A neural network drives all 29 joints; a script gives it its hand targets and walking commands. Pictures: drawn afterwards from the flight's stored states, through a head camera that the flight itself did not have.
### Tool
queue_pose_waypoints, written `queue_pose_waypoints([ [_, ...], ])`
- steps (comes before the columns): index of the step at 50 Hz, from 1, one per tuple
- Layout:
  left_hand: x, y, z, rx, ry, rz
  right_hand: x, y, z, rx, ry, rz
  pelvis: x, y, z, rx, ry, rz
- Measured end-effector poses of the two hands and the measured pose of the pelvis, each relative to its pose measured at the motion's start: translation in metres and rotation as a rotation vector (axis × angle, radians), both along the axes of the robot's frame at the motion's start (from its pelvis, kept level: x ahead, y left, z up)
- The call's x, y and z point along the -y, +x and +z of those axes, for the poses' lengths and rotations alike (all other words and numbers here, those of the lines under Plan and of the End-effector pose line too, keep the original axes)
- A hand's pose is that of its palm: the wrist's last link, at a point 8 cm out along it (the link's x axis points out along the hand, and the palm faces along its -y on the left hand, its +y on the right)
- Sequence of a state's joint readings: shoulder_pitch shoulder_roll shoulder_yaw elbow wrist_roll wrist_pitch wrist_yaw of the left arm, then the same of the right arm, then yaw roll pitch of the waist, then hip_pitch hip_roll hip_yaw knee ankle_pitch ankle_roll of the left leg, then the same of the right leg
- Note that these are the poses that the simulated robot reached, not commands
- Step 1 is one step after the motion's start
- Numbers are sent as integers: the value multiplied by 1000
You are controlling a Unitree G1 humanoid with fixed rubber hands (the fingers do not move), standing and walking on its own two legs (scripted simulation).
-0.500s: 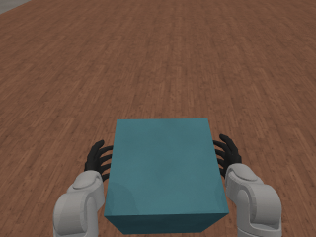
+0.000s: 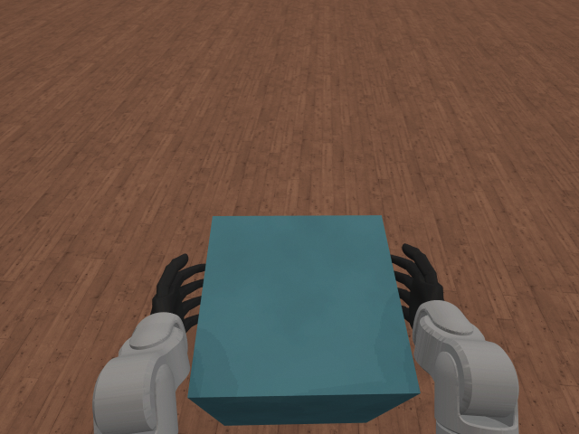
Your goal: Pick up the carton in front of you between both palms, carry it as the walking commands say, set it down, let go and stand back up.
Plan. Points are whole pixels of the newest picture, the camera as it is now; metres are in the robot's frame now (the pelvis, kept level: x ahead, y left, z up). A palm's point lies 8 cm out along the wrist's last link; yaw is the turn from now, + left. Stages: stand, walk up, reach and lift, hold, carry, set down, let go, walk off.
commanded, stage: carry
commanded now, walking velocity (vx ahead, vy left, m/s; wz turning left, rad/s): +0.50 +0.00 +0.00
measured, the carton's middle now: (296, 329) +0.24 +0.00 +0.03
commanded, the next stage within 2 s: none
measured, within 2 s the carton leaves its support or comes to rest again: neither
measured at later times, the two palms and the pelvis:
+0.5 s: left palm (219, 150) +0.55 +0.13 +0.11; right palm (382, 148) +0.56 -0.17 +0.11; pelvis +0.32 -0.02 +0.01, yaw +1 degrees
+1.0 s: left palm (221, 101) +0.73 +0.15 +0.11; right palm (359, 97) +0.73 -0.15 +0.12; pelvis +0.50 -0.01 +0.02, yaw +0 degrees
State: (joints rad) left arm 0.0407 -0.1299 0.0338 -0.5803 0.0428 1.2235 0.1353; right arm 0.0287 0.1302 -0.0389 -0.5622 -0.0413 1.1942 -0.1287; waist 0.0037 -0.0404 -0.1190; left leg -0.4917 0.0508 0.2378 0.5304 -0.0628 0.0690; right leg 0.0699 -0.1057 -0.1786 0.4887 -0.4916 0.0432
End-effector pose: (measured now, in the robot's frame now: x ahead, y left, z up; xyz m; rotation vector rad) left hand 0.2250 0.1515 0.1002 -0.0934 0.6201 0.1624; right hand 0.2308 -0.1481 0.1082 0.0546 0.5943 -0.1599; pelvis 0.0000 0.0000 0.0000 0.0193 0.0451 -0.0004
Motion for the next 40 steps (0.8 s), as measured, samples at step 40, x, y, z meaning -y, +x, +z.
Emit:
queue_pose_waypoints([
  [40, 16, 442, 20, -15, 35, 21, 16, 449, 11, -16, 29, 18, 20, 440, 24, 3, -33, 23],
])
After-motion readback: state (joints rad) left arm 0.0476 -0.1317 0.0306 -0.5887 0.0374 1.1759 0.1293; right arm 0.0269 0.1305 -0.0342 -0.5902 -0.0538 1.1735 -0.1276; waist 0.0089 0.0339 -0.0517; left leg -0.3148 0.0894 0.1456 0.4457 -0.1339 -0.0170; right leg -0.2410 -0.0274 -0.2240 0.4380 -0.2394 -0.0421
